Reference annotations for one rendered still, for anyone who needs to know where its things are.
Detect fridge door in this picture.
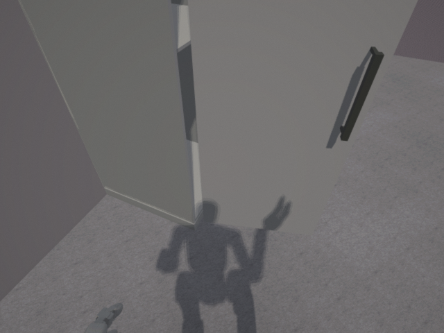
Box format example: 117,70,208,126
188,0,418,236

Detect handle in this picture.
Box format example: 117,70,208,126
340,46,384,141

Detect robot left hand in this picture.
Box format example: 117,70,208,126
84,303,123,333

